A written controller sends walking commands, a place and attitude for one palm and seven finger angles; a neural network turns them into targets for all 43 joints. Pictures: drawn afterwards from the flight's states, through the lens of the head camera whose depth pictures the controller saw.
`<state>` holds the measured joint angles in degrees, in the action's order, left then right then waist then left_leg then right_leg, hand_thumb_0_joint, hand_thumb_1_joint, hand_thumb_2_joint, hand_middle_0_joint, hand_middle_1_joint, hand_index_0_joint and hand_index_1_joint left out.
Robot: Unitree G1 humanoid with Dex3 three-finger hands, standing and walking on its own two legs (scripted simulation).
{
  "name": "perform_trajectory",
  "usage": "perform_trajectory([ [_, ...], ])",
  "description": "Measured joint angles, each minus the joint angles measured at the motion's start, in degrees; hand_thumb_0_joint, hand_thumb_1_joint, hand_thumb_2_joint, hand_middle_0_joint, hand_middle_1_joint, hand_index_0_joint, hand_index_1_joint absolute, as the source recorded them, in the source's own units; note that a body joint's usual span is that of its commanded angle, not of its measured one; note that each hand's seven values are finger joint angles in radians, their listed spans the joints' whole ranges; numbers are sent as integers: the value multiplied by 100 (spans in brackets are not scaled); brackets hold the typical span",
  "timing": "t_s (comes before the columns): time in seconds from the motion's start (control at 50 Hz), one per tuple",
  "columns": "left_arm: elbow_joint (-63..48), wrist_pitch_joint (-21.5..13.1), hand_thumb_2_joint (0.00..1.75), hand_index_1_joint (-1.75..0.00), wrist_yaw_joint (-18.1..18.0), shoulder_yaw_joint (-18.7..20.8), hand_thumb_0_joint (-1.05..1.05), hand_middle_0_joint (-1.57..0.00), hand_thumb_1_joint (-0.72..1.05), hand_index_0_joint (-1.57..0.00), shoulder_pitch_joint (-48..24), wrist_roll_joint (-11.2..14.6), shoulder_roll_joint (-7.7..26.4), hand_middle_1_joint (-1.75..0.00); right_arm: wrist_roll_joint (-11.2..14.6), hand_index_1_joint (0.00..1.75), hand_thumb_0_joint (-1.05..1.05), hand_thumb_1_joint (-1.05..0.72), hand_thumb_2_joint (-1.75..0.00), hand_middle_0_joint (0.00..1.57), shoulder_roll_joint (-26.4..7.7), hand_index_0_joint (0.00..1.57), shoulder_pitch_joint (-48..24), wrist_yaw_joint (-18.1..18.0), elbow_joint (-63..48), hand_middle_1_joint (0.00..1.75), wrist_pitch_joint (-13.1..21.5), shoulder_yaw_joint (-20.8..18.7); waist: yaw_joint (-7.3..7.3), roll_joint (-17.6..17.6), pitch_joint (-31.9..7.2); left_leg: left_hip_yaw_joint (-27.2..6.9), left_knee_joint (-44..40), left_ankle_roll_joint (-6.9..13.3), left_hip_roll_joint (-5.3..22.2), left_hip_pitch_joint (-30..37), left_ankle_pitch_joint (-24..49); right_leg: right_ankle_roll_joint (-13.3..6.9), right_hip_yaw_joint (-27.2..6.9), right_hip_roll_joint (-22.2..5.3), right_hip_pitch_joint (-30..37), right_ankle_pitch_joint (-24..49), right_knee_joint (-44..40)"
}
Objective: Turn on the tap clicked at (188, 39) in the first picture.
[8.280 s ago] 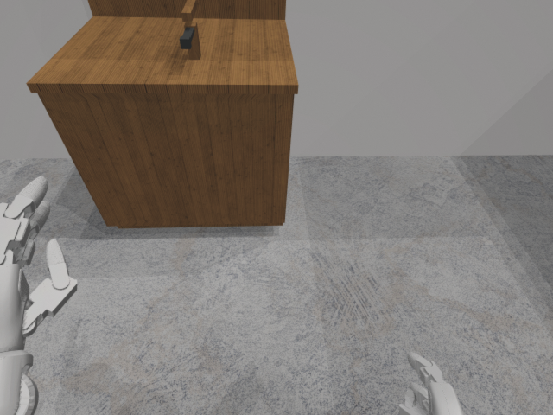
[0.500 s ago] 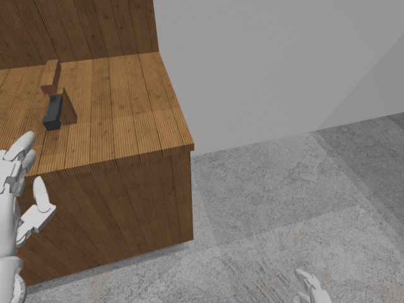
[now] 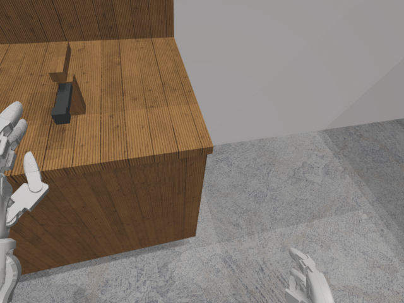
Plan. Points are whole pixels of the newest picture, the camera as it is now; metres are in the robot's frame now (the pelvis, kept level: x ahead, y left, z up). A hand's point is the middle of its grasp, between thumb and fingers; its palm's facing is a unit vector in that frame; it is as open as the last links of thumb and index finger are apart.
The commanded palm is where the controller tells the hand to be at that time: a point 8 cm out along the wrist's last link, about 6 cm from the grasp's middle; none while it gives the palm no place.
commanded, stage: shuffle to correct the standing spot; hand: left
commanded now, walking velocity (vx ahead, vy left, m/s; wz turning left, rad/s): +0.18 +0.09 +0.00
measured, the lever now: (61, 115) +0.44 +0.36 +0.09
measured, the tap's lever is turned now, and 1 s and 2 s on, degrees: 0 0 0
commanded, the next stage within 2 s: come to a stop and stand still in 0.52 s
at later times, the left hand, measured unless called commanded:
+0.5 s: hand (50, 163) +0.27 +0.27 +0.16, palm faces +0.40 -0.86 -0.32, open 7.4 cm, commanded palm +0.21 +0.30 +0.18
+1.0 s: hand (38, 144) +0.29 +0.29 +0.18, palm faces +0.43 -0.85 -0.29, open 7.4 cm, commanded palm +0.24 +0.34 +0.18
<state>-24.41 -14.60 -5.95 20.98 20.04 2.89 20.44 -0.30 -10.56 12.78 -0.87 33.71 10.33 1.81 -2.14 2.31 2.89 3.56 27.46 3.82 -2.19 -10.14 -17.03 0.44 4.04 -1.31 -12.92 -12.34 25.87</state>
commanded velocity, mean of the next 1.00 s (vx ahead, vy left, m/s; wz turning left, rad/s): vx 0.09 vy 0.05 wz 0.00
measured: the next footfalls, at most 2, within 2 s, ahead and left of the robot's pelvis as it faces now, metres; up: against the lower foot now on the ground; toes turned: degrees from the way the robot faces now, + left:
right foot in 0.66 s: +0.17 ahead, -0.04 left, +0.00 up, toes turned -2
left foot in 0.96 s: +0.14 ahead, +0.17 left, +0.00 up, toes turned +1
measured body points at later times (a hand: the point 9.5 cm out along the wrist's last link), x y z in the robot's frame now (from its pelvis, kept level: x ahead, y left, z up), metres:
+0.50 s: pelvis +0.04 +0.03 -0.02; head +0.06 +0.05 +0.43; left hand +0.24 +0.31 +0.18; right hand +0.20 -0.21 -0.09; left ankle -0.03 +0.07 -0.74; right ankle +0.02 -0.12 -0.72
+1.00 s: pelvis +0.08 +0.05 -0.01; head +0.08 +0.07 +0.44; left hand +0.26 +0.34 +0.19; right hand +0.27 -0.18 -0.08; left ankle +0.13 +0.19 -0.74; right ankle +0.13 -0.04 -0.74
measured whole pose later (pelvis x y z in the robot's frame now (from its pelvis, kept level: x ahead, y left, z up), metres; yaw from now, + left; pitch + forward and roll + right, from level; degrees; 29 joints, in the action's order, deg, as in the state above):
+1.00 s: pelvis +0.08 +0.05 -0.01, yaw +1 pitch -3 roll +0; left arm -28.4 -11.0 -7.2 18.5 21.8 2.5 18.8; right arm -0.6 -12.3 12.0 -3.8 34.1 6.1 0.7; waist -1.5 1.8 2.2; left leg 1.4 32.5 -0.3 2.4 -15.9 -13.1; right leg -2.2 7.1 -0.8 -15.9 -14.8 33.8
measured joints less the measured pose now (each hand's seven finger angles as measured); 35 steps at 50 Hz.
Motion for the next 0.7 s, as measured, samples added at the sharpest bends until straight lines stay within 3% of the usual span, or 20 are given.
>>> perform_trajectory([
  [0.1, -181, 35, 89, -30, -9, -113, 2, -21, 89, -21, 87, -13, -83, -30, -26, 30, 1, -90, -90, 21, 5, 20, -230, 39, -151, 30, -119, -14, 64, -25, -124, 31, 222, 57, 2, -31, -230, 39, -34, -4, -31, -189, 193],
  [0.3, -297, 203, 89, -30, 2, -38, 2, -21, 89, -21, 259, 5, 72, -30, 20, 30, 1, -90, -90, 21, -34, 20, -132, 4, -283, 30, -385, -55, 143, -156, -128, 3, 729, 100, 15, -13, -694, 28, -14, -8, 5, -646, 674],
  [0.42, -506, 107, 89, -30, -89, 22, 2, -21, 89, -21, 266, 34, 57, -30, 55, 30, 1, -90, -90, 21, -118, 20, -23, 23, -100, 30, -507, -92, 120, -55, -116, -9, 1334, -146, -68, -277, -832, 95, -76, -110, -189, -920, 1107],
  [0.46, -580, 90, 89, -30, -114, 99, 2, -21, 89, -21, 323, 43, 30, -30, 59, 30, 1, -90, -90, 21, -138, 20, -6, -15, -77, 30, -537, -121, 137, -34, -137, 32, 1043, 222, -162, -120, -1109, 34, -178, -148, -416, -1023, 1504],
  [0.48, -573, 99, 89, -30, -126, 137, 2, -21, 89, -21, 323, 39, 31, -30, 44, 30, 1, -90, -90, 21, -97, 20, -21, -27, -52, 30, -544, -146, 146, 15, -68, 99, 999, 294, -210, -50, -1039, -29, -263, -163, -545, -1098, 1874],
  [0.52, -525, 169, 89, -30, -123, 161, 2, -21, 89, -21, 334, 14, 36, -30, -19, 30, 1, -90, -90, 20, -18, 20, 10, 11, -35, 30, -544, -180, 214, 32, 40, 149, 796, 267, -263, 176, -879, -131, -283, -88, -815, -1271, 2651],
  [0.56, -528, 262, 89, -30, -104, 130, 2, -21, 89, -21, 376, -4, 52, -30, -35, 30, 1, -90, -90, 20, 29, 20, 110, 67, -61, 30, -550, -179, 314, -30, 67, 115, 544, 248, -275, 396, -793, -194, -95, 24, -1033, -1173, 2937],
  [0.6, -573, 290, 89, -30, -77, 81, 2, -21, 89, -21, 455, -12, 98, -30, -24, 30, 1, -90, -90, 20, 51, 20, 238, 87, -99, 30, -553, -156, 417, -110, 49, 44, 364, 234, -274, 544, -738, -241, 197, 128, -1104, -845, 2527],
  [0.64, -635, 255, 89, -30, -28, 70, 2, -21, 89, -21, 543, 10, 213, -30, -12, 30, 1, -90, -90, 20, 35, 20, 356, 62, -151, 30, -557, -130, 505, -208, 41, -50, 534, 174, -255, 523, -800, -333, 518, 241, -922, -287, 1592],
  [0.66, -671, 226, 89, -30, -2, 91, 2, -21, 89, -21, 566, 22, 328, -30, 5, 30, 1, -90, -90, 20, 23, 20, 411, 45, -182, 30, -560, -127, 555, -216, 43, -86, 930, 73, -271, 356, -872, -440, 620, 258, -742, 61, 1103],
  [0.7, -653, 108, 89, -30, 68, 143, 2, -21, 89, -21, 467, 44, 473, -30, 28, 30, 1, -90, -90, 21, -50, 20, 362, 30, -104, 30, -579, -165, 541, -294, 105, -135, 2598, -147, -234, -452, -888, -655, 692, 267, -659, -256, 1070],
])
